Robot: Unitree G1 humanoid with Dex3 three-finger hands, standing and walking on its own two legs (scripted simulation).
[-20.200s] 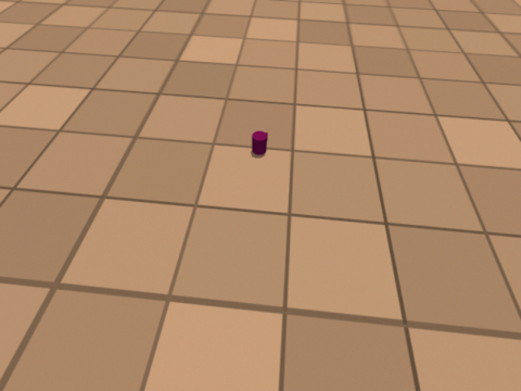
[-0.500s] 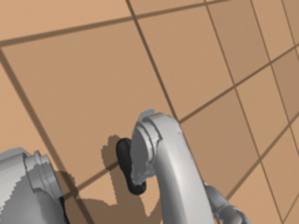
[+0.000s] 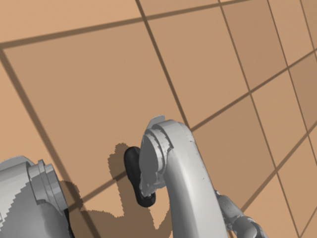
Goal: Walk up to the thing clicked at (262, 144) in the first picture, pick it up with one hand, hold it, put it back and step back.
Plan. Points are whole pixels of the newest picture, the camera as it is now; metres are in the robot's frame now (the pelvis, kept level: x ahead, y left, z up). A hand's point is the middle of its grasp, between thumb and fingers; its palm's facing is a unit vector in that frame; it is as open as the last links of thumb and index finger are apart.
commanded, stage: close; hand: left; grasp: from above
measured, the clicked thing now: out of the picture +0.49 +0.41 -0.25
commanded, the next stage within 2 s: settle in 0.04 s
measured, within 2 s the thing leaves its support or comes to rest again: neither
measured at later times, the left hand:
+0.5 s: hand out of the picture +0.46 +0.40 -0.21, palm faces -0.42 -0.14 -0.90, open 12.2 cm
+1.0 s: hand out of the picture +0.46 +0.40 -0.22, palm faces -0.42 -0.14 -0.89, open 12.0 cm
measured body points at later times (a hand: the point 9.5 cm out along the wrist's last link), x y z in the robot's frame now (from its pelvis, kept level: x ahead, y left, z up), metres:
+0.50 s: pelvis +0.00 +0.00 +0.00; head +0.28 +0.14 +0.32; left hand +0.48 +0.40 -0.16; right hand +0.09 -0.27 -0.06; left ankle +0.06 +0.12 -0.28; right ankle +0.13 -0.14 -0.28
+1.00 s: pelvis +0.00 +0.00 +0.00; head +0.28 +0.15 +0.32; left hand +0.48 +0.40 -0.16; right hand +0.09 -0.27 -0.06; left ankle +0.06 +0.12 -0.28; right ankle +0.13 -0.14 -0.28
